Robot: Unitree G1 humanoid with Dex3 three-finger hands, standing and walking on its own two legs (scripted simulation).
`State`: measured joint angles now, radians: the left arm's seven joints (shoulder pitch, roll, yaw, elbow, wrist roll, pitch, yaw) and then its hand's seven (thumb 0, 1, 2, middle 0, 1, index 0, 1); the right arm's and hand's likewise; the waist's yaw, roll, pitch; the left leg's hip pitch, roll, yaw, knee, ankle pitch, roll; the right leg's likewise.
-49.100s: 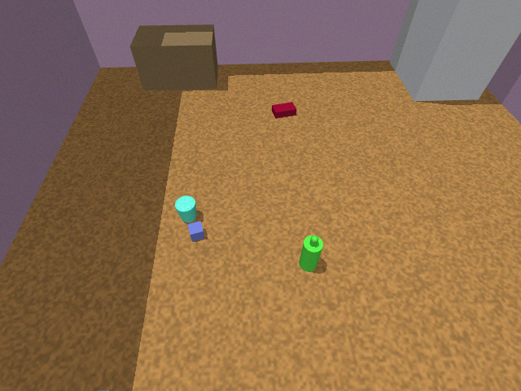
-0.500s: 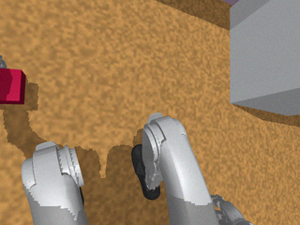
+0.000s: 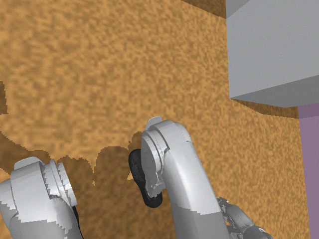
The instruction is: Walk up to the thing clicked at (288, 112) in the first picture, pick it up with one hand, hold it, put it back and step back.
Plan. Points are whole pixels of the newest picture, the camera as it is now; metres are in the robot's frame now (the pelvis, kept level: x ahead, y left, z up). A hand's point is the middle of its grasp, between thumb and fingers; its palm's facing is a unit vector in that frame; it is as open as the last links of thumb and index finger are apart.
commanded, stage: rest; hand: left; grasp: from above
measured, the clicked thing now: out of the picture +0.48 +0.31 -0.27
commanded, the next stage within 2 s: open in 0.50 s
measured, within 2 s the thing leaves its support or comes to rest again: rests again in 0.50 s
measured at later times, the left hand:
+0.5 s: hand out of the picture +0.46 +0.30 -0.24, palm faces -0.47 -0.02 -0.88, open 11.0 cm
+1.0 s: hand out of the picture +0.46 +0.31 -0.24, palm faces -0.50 -0.05 -0.87, open 12.2 cm
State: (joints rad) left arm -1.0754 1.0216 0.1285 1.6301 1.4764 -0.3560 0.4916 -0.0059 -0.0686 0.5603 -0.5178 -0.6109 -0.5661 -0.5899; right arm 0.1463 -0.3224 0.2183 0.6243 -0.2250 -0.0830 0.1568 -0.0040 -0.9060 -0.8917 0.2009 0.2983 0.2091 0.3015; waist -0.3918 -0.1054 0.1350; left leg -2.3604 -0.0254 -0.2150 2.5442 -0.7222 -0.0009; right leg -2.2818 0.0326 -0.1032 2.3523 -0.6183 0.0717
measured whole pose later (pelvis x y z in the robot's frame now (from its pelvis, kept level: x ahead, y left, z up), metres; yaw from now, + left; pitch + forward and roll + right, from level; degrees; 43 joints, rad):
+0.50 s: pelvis +0.00 +0.01 +0.00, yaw -2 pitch +28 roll -15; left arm -1.07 1.01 0.04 1.70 1.47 -0.34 0.58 -0.01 -0.07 0.57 -0.51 -0.62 -0.56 -0.60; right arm 0.12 -0.33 0.28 0.63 -0.24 -0.14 0.19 0.00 -0.91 -0.89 0.20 0.30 0.21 0.30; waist -0.41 -0.13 0.13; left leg -2.35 -0.02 -0.23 2.57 -0.73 0.02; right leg -2.26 0.04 -0.12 2.35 -0.61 0.07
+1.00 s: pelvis +0.00 +0.00 +0.00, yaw -2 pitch +28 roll -15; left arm -1.07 1.08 0.08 1.66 1.42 -0.36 0.52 0.00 -0.20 0.74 -0.30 -0.82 -0.33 -0.79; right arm 0.13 -0.35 0.30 0.59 -0.24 -0.13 0.18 0.00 -0.91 -0.90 0.20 0.30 0.21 0.30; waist -0.41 -0.13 0.19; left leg -2.34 -0.02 -0.25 2.57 -0.73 0.00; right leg -2.25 0.04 -0.14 2.34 -0.61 0.08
